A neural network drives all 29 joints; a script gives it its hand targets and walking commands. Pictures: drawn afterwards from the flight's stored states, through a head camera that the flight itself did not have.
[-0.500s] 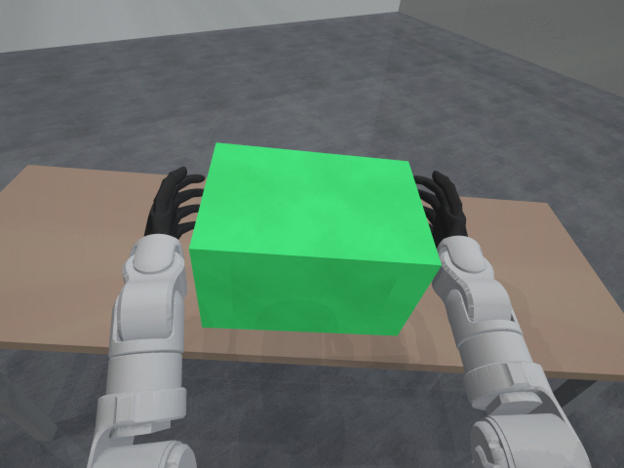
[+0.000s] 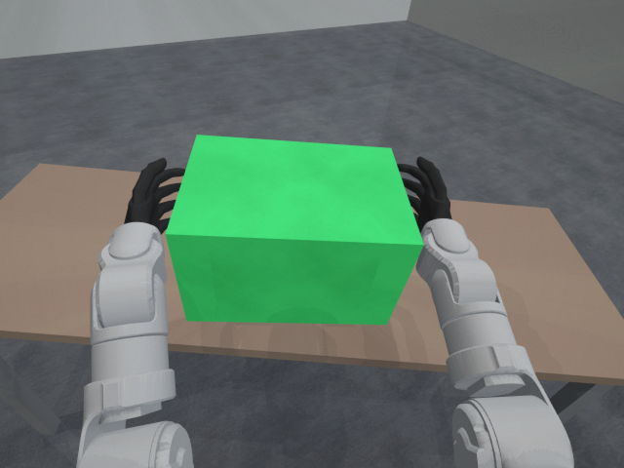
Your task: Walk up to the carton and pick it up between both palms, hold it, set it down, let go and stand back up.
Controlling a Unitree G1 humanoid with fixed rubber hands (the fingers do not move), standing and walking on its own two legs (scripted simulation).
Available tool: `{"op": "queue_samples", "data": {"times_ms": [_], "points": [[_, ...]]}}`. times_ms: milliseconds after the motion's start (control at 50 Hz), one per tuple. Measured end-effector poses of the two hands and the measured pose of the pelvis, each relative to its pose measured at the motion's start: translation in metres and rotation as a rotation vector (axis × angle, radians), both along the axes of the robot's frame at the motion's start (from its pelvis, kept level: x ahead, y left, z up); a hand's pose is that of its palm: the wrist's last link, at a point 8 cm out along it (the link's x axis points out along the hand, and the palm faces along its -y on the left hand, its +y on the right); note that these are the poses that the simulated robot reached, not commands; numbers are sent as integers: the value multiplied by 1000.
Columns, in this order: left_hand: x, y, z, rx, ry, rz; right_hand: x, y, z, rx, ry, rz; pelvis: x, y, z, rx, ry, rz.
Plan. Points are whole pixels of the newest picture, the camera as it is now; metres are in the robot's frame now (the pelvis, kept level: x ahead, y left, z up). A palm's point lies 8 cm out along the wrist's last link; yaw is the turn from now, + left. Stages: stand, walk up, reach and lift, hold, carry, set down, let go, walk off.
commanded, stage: hold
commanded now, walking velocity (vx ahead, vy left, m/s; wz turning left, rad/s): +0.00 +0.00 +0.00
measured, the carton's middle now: (293, 231) +0.38 +0.01 +0.14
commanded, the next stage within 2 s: none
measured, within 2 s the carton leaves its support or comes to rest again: neither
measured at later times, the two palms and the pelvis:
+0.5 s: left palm (143, 223) +0.36 +0.19 +0.17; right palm (428, 209) +0.37 -0.16 +0.18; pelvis +0.01 +0.00 +0.00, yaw +0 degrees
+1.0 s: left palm (150, 220) +0.36 +0.18 +0.18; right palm (436, 216) +0.37 -0.17 +0.18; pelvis +0.00 +0.00 +0.00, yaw -1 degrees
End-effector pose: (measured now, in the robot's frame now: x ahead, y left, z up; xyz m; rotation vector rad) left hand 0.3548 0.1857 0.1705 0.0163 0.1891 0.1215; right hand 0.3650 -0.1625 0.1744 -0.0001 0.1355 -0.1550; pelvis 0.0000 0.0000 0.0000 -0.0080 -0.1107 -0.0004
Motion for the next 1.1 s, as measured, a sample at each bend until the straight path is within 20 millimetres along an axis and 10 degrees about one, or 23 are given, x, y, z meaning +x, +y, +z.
{"op": "queue_samples", "data": {"times_ms": [1100], "points": [[5,0,4,-11,-3,7,7,0,7,-13,-15,9,0,-1,0,1,18,-9]]}}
